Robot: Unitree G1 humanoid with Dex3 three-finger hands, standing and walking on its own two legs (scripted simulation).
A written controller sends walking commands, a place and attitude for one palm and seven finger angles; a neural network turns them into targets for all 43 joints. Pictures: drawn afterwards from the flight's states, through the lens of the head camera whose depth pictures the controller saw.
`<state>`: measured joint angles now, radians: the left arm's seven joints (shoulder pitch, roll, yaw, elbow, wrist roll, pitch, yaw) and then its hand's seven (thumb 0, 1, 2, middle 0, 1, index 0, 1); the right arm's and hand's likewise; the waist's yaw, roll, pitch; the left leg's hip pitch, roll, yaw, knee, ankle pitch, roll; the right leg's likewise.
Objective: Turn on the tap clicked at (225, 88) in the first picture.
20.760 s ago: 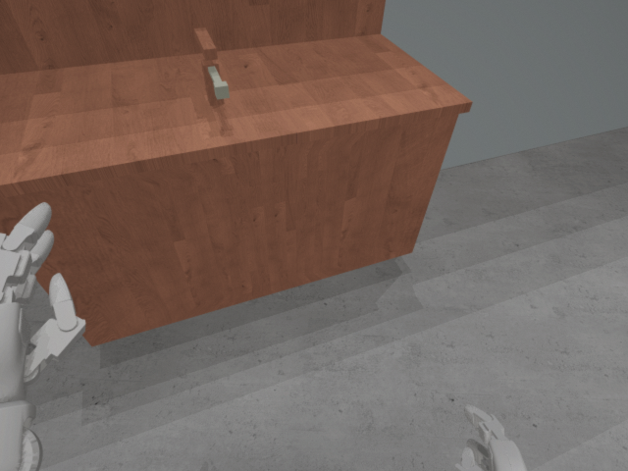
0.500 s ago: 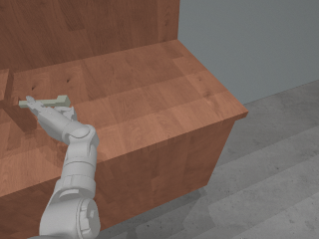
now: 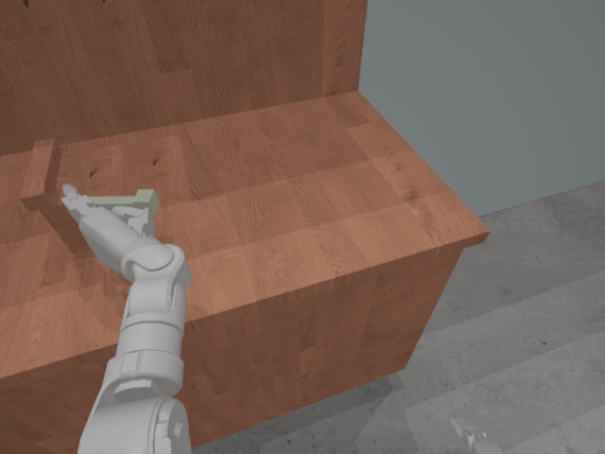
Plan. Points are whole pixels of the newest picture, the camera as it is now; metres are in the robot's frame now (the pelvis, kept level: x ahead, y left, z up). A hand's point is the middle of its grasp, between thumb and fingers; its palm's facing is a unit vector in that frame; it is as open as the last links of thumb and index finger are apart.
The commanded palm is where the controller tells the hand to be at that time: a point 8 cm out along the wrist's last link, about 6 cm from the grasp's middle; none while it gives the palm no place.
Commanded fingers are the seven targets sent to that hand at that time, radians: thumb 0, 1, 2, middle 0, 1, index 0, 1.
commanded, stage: lift the hand up off the lever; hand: left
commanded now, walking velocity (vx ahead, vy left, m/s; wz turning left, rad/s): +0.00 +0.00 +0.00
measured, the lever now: (146, 202) +0.44 +0.26 +0.10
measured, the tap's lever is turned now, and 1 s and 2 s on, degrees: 71 71 71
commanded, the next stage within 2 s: draw the hand back beside the body in 1.48 s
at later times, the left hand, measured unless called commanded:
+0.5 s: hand (142, 213) +0.38 +0.23 +0.14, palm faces +0.84 -0.55 -0.05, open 7.8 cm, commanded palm +0.33 +0.24 +0.14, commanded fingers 0.00 0.90 0.90 -0.15 -0.15 -0.15 -0.15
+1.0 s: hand (132, 207) +0.37 +0.24 +0.16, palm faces +0.84 -0.55 -0.02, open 7.8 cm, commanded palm +0.32 +0.25 +0.16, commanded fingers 0.00 0.90 0.90 -0.15 -0.15 -0.15 -0.15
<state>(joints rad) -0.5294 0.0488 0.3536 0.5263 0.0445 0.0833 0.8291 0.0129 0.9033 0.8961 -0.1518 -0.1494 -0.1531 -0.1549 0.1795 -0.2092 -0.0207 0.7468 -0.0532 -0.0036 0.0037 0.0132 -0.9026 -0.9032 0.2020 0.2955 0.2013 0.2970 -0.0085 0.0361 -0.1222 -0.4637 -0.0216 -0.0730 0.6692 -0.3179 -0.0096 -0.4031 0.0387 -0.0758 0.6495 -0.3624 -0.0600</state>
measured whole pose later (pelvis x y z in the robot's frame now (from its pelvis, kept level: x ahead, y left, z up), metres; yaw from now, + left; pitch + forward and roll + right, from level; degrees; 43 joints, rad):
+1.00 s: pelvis +0.00 -0.01 +0.01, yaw -1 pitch +2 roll +0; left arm -0.45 0.04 0.33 0.31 0.00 0.25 0.80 0.01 0.90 0.90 -0.15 -0.15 -0.15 -0.15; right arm 0.15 -0.22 -0.01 0.77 -0.03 -0.01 -0.03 0.02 -0.90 -0.90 0.20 0.30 0.20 0.30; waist 0.02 0.04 -0.09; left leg -0.32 -0.02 -0.06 0.55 -0.27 -0.01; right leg -0.27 0.04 -0.06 0.55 -0.32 -0.06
